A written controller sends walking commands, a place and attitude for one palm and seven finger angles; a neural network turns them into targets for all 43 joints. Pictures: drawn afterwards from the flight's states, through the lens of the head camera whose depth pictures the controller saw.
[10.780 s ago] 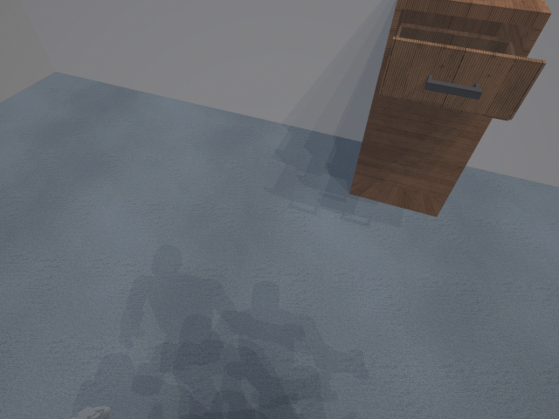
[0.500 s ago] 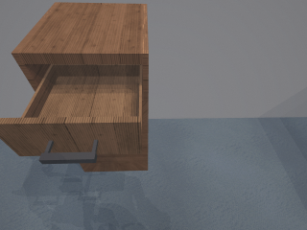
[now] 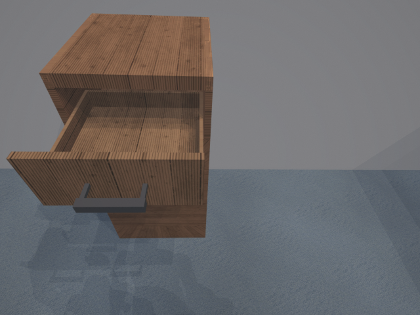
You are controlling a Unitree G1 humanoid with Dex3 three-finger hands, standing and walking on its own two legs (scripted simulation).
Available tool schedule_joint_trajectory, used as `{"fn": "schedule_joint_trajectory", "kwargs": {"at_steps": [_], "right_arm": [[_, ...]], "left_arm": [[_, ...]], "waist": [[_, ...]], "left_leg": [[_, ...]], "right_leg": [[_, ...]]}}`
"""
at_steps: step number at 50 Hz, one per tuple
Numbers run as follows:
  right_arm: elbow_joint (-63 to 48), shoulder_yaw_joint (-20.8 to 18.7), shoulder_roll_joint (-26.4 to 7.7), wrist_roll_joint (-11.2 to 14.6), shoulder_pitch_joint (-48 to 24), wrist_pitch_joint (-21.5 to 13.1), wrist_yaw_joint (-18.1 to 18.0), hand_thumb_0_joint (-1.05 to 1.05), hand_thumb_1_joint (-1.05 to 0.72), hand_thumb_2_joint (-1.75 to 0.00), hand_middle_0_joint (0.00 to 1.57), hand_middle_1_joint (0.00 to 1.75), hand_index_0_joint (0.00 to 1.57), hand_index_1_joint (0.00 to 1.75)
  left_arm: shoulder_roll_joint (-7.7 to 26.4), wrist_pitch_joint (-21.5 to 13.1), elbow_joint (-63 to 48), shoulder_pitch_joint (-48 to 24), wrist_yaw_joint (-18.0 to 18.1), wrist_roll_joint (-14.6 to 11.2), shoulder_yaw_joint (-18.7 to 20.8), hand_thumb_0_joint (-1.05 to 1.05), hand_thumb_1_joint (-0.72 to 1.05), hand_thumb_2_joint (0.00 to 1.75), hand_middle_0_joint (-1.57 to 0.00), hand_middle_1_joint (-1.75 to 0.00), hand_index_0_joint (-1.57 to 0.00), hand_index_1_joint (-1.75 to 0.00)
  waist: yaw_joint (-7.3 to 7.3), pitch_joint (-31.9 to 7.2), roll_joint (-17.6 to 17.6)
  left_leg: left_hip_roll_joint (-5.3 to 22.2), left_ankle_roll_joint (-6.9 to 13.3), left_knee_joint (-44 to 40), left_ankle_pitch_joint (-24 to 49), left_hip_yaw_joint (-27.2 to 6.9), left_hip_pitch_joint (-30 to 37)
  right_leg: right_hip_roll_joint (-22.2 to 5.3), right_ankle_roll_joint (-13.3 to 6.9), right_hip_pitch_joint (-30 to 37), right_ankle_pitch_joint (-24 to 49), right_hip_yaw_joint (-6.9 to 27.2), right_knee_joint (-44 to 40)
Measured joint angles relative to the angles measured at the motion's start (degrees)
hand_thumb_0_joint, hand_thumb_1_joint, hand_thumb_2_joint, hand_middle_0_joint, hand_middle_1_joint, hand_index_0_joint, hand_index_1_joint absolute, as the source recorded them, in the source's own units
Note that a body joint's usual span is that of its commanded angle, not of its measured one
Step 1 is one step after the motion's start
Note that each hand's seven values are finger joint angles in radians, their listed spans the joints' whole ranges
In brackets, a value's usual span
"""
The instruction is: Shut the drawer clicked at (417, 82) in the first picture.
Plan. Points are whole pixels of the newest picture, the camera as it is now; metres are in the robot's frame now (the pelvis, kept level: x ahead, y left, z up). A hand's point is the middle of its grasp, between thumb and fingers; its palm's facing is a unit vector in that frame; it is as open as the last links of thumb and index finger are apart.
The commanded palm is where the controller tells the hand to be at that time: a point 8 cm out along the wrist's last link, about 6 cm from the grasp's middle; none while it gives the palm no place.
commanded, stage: come to a stop and stand still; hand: left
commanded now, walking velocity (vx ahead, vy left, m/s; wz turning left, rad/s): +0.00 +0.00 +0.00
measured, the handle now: (113, 196) +0.34 +0.23 +0.01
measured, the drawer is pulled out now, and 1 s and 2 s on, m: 0.25 0.25 0.25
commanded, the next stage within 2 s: look again from close up in 0.38 s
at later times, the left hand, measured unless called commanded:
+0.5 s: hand out of the picture -0.01 +0.16 -0.18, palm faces +0.01 -0.99 -0.15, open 7.4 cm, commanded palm none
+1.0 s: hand out of the picture +0.00 +0.16 -0.18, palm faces +0.00 -0.99 -0.16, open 7.4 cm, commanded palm none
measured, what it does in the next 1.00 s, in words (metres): stands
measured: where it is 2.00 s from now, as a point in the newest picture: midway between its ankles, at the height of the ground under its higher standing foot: outside the picture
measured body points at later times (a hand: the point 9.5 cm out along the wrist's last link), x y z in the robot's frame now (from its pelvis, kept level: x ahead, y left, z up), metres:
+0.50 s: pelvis +0.00 +0.00 +0.00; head +0.00 +0.00 +0.45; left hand -0.01 +0.21 -0.16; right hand +0.00 -0.22 -0.16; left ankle +0.02 +0.11 -0.74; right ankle +0.02 -0.15 -0.74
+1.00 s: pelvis +0.01 +0.00 +0.00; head +0.02 +0.01 +0.45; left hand +0.00 +0.21 -0.16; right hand +0.01 -0.22 -0.15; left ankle +0.02 +0.11 -0.74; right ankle +0.02 -0.15 -0.74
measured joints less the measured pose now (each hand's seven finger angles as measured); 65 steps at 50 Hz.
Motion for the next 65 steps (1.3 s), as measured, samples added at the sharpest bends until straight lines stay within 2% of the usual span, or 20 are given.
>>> {"fn": "schedule_joint_trajectory", "kwargs": {"at_steps": [11,25,54,55,56,59,61,63,65], "right_arm": [[2.76,0.17,0.41,0.35,0.55,-0.21,-0.23,0.01,-0.91,-0.90,0.20,0.30,0.20,0.30],[4.26,0.23,1.59,0.46,-0.84,-0.29,-0.51,0.01,-0.92,-0.90,0.20,0.30,0.20,0.30],[4.35,0.13,1.52,0.54,-0.97,-0.30,-0.48,0.01,-0.92,-0.90,0.20,0.30,0.20,0.30],[1.81,0.51,1.17,1.07,0.02,-0.71,-0.88,0.01,-0.92,-0.90,0.20,0.30,0.20,0.30],[-0.84,0.76,0.97,1.68,1.65,-3.09,-1.92,0.01,-0.92,-0.90,0.20,0.30,0.20,0.30],[-7.04,0.39,-0.31,3.58,4.53,-11.14,-3.77,0.02,-0.93,-0.90,0.20,0.30,0.20,0.30],[-10.80,0.03,-1.83,3.25,3.63,-14.63,-3.88,0.02,-0.92,-0.90,0.20,0.30,0.20,0.30],[-14.68,-0.81,-3.10,2.53,1.53,-16.72,-3.06,0.02,-0.92,-0.90,0.20,0.30,0.20,0.30],[-18.54,-1.83,-3.73,1.80,-0.96,-17.54,-1.60,0.02,-0.92,-0.90,0.20,0.30,0.20,0.30]], "left_arm": [[-1.24,-0.29,2.46,1.96,-0.03,-0.20,-0.21,0.01,0.90,0.90,-0.20,-0.30,-0.20,-0.30],[-2.99,-0.74,3.09,0.97,0.15,-0.14,-0.34,0.01,0.90,0.90,-0.20,-0.30,-0.20,-0.30],[-2.86,-1.03,3.00,0.59,0.61,0.10,-0.01,0.00,0.90,0.90,-0.20,-0.30,-0.20,-0.30],[-2.82,3.15,-6.42,3.55,0.91,-2.44,0.31,0.01,0.91,0.90,-0.20,-0.30,-0.20,-0.30],[-2.08,6.09,-17.79,7.27,2.45,-3.73,1.21,0.03,0.93,0.90,-0.21,-0.30,-0.21,-0.30],[0.11,2.46,-41.60,13.66,6.76,-7.14,1.54,0.04,0.96,0.90,-0.22,-0.32,-0.22,-0.32],[0.28,-2.51,-50.74,13.00,7.00,-8.28,2.02,0.04,0.96,0.90,-0.24,-0.34,-0.24,-0.34],[-0.63,-9.62,-55.24,10.48,4.79,-8.99,2.85,0.04,0.95,0.90,-0.26,-0.36,-0.26,-0.36],[-2.05,-17.79,-57.21,8.65,-0.12,-10.41,3.58,0.03,0.94,0.90,-0.29,-0.39,-0.29,-0.39]], "waist": [[0.20,1.11,-0.08],[0.32,1.37,-0.16],[0.26,1.56,0.11],[0.09,1.87,0.24],[0.41,1.75,-0.04],[-0.48,-0.84,0.45],[-1.62,-2.34,1.37],[-1.98,-4.28,1.85],[-1.64,-6.75,1.46]], "left_leg": [[0.14,-0.14,-1.07,0.66,0.13,0.23],[0.44,-0.33,-1.45,0.71,0.44,0.73],[0.92,-0.29,-1.09,-0.04,0.89,0.57],[0.96,-0.27,-0.17,-0.49,0.74,0.23],[0.75,-0.22,0.24,-0.83,0.81,0.29],[-0.25,-0.18,2.92,-1.99,-0.65,-1.93],[-0.75,-0.11,6.45,-3.16,-1.85,-5.26],[-0.86,-0.20,10.85,-4.76,-2.12,-9.93],[-0.56,-0.48,15.81,-6.79,-1.66,-15.35]], "right_leg": [[0.13,0.05,0.09,0.67,0.12,-0.95],[0.42,-0.08,0.38,0.82,0.44,-1.21],[0.86,0.02,0.51,0.76,0.87,-1.95],[0.90,0.04,0.38,0.57,0.72,-1.40],[0.73,-0.36,0.04,-0.08,0.78,-0.19],[-0.26,-0.61,-1.77,-2.62,-0.69,3.41],[-0.74,-0.46,-4.40,-4.24,-1.85,6.60],[-0.84,-0.42,-9.03,-6.03,-2.02,11.12],[-0.55,-0.53,-14.89,-8.04,-1.41,16.51]]}}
